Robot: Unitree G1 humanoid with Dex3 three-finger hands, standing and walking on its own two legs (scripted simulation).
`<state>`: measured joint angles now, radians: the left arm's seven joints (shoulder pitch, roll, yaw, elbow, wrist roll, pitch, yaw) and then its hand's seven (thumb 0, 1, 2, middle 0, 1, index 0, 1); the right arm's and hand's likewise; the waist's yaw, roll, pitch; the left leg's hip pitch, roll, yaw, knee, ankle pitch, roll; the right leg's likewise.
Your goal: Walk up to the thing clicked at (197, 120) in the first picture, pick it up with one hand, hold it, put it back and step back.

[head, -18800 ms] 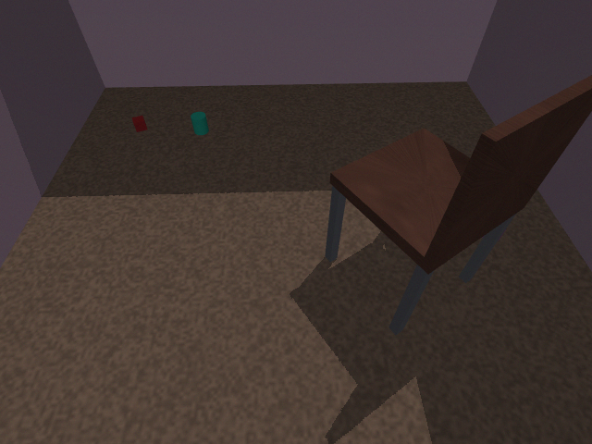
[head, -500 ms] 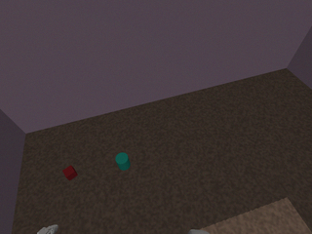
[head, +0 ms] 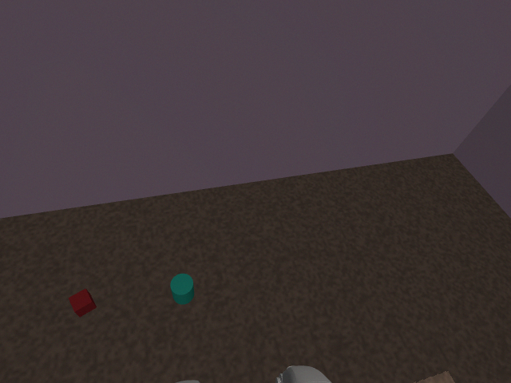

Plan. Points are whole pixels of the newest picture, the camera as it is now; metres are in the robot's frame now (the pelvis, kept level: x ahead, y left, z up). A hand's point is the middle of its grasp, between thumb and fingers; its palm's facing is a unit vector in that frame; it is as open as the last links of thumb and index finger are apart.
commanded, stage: walk up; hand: left
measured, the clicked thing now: (182, 289) +0.53 +0.19 -0.72
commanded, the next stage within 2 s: stand in 1.90 s
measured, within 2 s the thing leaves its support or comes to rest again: neither
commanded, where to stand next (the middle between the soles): +0.11 -0.03 m, yaw +1 degrees
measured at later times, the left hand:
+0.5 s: hand out of the picture +0.11 +0.22 -0.14, palm faces -0.03 -0.94 -0.35, open 7.4 cm
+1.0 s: hand out of the picture +0.12 +0.22 -0.14, palm faces -0.01 -0.95 -0.32, open 7.4 cm
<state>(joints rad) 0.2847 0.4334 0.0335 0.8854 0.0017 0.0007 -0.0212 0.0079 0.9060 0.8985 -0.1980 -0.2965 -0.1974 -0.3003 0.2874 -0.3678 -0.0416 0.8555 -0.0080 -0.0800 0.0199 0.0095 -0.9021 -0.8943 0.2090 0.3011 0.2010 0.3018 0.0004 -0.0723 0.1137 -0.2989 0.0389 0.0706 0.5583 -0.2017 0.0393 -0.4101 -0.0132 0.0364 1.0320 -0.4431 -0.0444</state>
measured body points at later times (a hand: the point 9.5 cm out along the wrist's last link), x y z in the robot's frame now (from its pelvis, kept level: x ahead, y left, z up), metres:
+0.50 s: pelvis +0.02 -0.03 +0.00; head +0.02 -0.04 +0.45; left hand +0.12 +0.27 -0.12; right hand +0.10 -0.32 -0.14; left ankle +0.07 +0.10 -0.73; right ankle +0.06 -0.16 -0.73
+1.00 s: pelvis +0.05 -0.03 +0.01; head +0.05 -0.03 +0.46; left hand +0.12 +0.27 -0.12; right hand +0.12 -0.34 -0.12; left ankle +0.07 +0.10 -0.73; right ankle +0.06 -0.16 -0.73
